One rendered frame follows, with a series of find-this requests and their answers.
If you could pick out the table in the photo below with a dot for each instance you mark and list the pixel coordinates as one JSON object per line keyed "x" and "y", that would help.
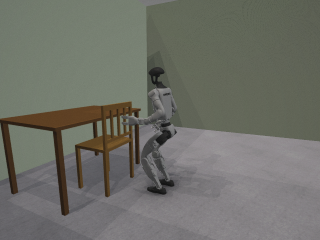
{"x": 56, "y": 121}

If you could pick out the right robot hand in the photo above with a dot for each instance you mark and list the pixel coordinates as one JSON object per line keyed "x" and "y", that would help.
{"x": 157, "y": 125}

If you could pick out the right robot upper arm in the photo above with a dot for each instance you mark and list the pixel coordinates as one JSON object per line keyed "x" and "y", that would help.
{"x": 173, "y": 104}

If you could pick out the left robot forearm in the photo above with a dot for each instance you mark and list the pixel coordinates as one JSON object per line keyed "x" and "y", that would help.
{"x": 153, "y": 118}

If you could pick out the left robot hand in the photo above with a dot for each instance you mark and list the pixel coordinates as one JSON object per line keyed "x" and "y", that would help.
{"x": 132, "y": 120}

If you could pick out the left robot upper arm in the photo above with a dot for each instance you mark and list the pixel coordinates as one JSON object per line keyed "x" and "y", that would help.
{"x": 154, "y": 96}

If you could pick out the robot right thigh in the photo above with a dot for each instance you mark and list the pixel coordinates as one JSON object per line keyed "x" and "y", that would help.
{"x": 157, "y": 153}

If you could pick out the chair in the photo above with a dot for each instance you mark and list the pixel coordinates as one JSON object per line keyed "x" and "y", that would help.
{"x": 108, "y": 142}

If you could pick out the robot right foot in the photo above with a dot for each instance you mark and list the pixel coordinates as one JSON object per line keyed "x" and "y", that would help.
{"x": 167, "y": 183}

